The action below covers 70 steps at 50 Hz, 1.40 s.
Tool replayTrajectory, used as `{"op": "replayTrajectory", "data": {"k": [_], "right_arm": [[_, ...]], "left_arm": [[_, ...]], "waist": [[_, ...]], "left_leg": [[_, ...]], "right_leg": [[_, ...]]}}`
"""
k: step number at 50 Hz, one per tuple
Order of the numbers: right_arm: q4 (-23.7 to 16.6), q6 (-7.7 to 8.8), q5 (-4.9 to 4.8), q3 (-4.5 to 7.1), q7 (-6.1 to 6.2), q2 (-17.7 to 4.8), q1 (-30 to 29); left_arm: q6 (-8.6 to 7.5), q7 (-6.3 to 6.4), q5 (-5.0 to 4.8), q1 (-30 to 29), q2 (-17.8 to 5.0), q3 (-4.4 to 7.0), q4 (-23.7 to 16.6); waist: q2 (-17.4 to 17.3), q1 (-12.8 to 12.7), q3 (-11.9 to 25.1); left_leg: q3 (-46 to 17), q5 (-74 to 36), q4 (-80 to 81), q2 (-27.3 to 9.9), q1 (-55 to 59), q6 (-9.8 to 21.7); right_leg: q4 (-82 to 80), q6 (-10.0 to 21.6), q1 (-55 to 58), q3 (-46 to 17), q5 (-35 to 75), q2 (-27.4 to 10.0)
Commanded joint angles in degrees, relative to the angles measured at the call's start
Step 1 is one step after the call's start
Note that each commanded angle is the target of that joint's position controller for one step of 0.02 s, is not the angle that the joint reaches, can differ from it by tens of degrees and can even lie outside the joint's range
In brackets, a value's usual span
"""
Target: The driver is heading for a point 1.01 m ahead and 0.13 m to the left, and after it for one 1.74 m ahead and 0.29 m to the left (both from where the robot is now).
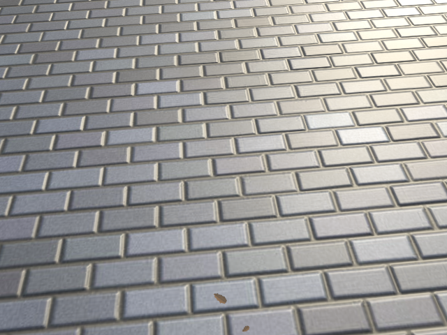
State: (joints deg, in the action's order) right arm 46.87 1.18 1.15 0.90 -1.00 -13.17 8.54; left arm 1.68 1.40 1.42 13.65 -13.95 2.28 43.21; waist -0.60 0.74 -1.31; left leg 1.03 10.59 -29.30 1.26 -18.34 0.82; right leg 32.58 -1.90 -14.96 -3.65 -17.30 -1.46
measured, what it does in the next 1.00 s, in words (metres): shifts its weight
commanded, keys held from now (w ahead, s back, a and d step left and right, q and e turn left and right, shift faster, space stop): no key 0.80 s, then w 0.08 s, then no key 0.12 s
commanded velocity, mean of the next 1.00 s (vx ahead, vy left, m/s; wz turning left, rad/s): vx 0.03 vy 0.00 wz -0.01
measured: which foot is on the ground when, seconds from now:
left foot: down 0.00-1.00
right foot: down 0.00-1.00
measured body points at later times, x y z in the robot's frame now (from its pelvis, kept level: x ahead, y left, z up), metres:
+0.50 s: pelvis +0.04 -0.01 +0.00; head +0.04 -0.01 +0.45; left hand +0.12 +0.24 -0.13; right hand +0.15 -0.27 -0.13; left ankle +0.05 +0.11 -0.73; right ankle +0.00 -0.14 -0.73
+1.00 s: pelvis +0.05 -0.01 +0.00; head +0.05 -0.01 +0.45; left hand +0.06 +0.25 -0.15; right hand +0.10 -0.27 -0.15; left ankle +0.06 +0.11 -0.73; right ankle +0.00 -0.14 -0.73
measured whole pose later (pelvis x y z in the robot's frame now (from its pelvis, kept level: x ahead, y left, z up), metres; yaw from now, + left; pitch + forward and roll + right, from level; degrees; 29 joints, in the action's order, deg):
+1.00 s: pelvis +0.05 -0.01 +0.00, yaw +1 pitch -1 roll +0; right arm 63.5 1.0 0.1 1.9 1.5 -12.9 10.7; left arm -1.7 2.6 0.0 18.8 -12.2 1.7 57.6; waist 0.2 0.4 -0.7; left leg -1.0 17.3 -34.9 0.3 -15.9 0.3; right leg 33.2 -0.7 -9.7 -2.1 -22.6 -0.2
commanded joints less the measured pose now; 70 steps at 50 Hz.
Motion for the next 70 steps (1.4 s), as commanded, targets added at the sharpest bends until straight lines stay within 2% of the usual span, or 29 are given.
{"op": "replayTrajectory", "data": {"k": [1,7,15,28,40,41,43,44,45,46,48,49,50,51,52,54,57,60,70], "right_arm": [[-2.8,0.78,-0.11,1.41,0.49,-5.9,-1.7],[-0.5,0.64,-0.62,1.49,0.58,-5.9,-1.8],[3.2,-0.34,-0.95,1.71,1.34,-6.6,-2.4],[9.4,-1.4,-1.12,1.97,2.38,-6.7,-3.5],[13.5,-1.7,-1.14,1.91,2.92,-6.1,-2.3],[14.2,-1.77,-1.17,1.8,2.96,-5.6,-1.2],[14.6,-1.83,-1.83,2.26,3.12,-6.6,-0.5],[14.2,-1.43,-1.88,2.31,3.12,-6.7,-0.8],[13.5,-0.75,-1.78,2.03,3.11,-5.8,-2.1],[13.4,-0.01,-1.5,1.74,3.02,-4.5,-2.3],[13.8,0.89,-0.67,1.34,2.6,-3.1,-0.1],[14.2,0.96,-0.63,1.39,2.38,-4.0,0.9],[14.6,0.91,-1.07,1.66,2.2,-5.7,1.2],[14.9,0.74,-1.51,1.53,2.17,-5.6,1.7],[15.1,0.54,-1.67,1.33,2.16,-5.2,2.1],[14.9,0.36,-1.78,1.32,2.02,-5.7,2.4],[15.2,-0.1,-1.81,1.25,2.01,-5.6,2.9],[15.3,-0.67,-1.83,1.25,2.13,-5.3,2.7],[15.1,-1.54,-1.65,1.59,2.72,-4.5,1.6]], "left_arm": [[-2.08,0.15,-0.21,-0.4,-6.2,1.46,-3.0],[-2.36,0.35,-0.72,1.1,-6.2,1.41,-2.3],[-2.22,0.43,-0.89,1.4,-5.5,1.32,-0.6],[-2.42,0.85,-0.96,2.0,-5.0,1.14,4.8],[-2.6,1.14,-1.02,3.5,-4.2,0.44,10.4],[-2.52,1.18,-1.1,4.8,-3.8,0.35,11.4],[-2.32,1.43,-1.62,4.8,-5.4,0.85,11.6],[-2.49,1.54,-1.8,4.8,-5.7,0.95,11.3],[-2.96,1.63,-1.95,4.6,-5.4,0.81,11.1],[-3.49,1.61,-1.9,4.5,-5.3,0.75,11.3],[-4.27,1.3,-1.52,3.9,-5.3,0.61,11.7],[-4.48,1.16,-1.29,3.9,-4.2,0.33,11.8],[-4.49,1.09,-1.18,5.5,-2.7,0.01,12.3],[-4.38,1.12,-1.11,7.4,-2.2,-0.17,13.2],[-4.24,1.18,-1.3,8.4,-2.2,-0.29,13.8],[-3.67,1.3,-1.62,8.4,-2.8,-0.45,14.4],[-2.79,1.29,-1.58,8.5,-2.6,-0.81,15.1],[-2.28,1.37,-1.6,8.1,-2.5,-0.98,15.9],[-1.9,1.72,-1.39,7.2,-2.2,-1.0,18.3]], "waist": [[4.7,-0.1,1.1],[1.8,-0.6,3.3],[0.7,-0.4,3.4],[0.9,-0.2,1.7],[0.7,0.0,0.0],[0.8,-0.1,1.1],[1.7,-0.2,-2.0],[1.9,-0.5,-4.4],[2.4,-0.8,-6.9],[3.6,-0.7,-7.4],[6.7,0.6,-5.6],[4.6,0.5,-4.5],[-0.1,-0.4,-3.0],[-2.4,-0.8,-0.8],[-2.4,-1.1,0.6],[-0.2,-0.6,2.3],[-0.4,-0.5,3.5],[-0.1,-0.4,2.6],[0.4,-0.4,-0.1]], "left_leg": [[-3.6,2.9,3.6,-3.2,2.7,1.3],[-3.3,-6.7,1.4,-3.4,5.3,1.1],[-3.6,-10.3,0.6,-3.8,7.4,0.9],[-3.6,-8.1,2.2,-3.6,8.4,0.6],[-3.3,-4.5,3.8,-3.1,8.1,0.4],[-2.5,2.0,3.9,-2.3,8.3,0.5],[-1.4,21.3,2.3,-0.6,4.2,1.6],[-1.9,26.6,1.9,-0.7,1.0,2.2],[-2.0,24.0,1.2,-0.8,-0.9,2.3],[-1.1,18.0,-0.5,-0.3,-1.1,1.9],[-0.4,5.7,-1.9,-0.1,1.8,1.1],[-1.9,-0.8,-0.8,-0.9,4.0,1.2],[-3.2,-7.0,-0.5,-1.6,5.5,2.0],[-4.4,-11.8,-0.3,-2.5,7.0,3.0],[-5.1,-15.9,-0.6,-3.1,8.1,3.6],[-5.4,-22.3,-1.2,-3.6,9.7,3.8],[-4.9,-25.1,-1.1,-3.6,11.3,3.4],[-4.6,-24.0,-0.1,-3.3,11.5,3.0],[-3.7,-16.2,2.6,-2.5,10.8,2.2]], "right_leg": [[-7.5,2.7,-2.3,-3.0,1.2,-2.5],[-5.1,2.8,0.4,-2.2,10.4,-1.8],[-5.0,2.6,1.6,-1.2,14.2,-1.1],[-7.3,2.2,2.0,0.2,11.9,-0.3],[-9.2,2.1,1.2,1.1,7.7,0.3],[-9.7,2.3,1.5,1.7,1.6,0.8],[-10.1,4.5,-1.6,0.8,-16.8,1.1],[-11.0,5.7,-3.5,-0.9,-23.2,0.1],[-12.0,6.6,-4.7,-2.7,-22.3,-1.2],[-12.6,7.0,-4.5,-4.3,-18.4,-2.3],[-11.7,7.1,-4.3,-6.0,-6.0,-4.0],[-9.5,5.7,-4.2,-3.4,-0.8,-2.1],[-6.2,3.5,-2.6,0.8,3.8,1.0],[-4.1,1.8,-0.6,2.7,7.4,2.3],[-3.8,1.1,0.7,2.6,10.2,2.1],[-3.6,0.9,2.4,2.2,14.8,1.6],[-4.5,1.0,4.0,1.8,16.9,1.0],[-5.8,0.8,4.5,2.0,16.6,0.8],[-8.8,0.5,4.1,2.5,12.9,0.6]]}}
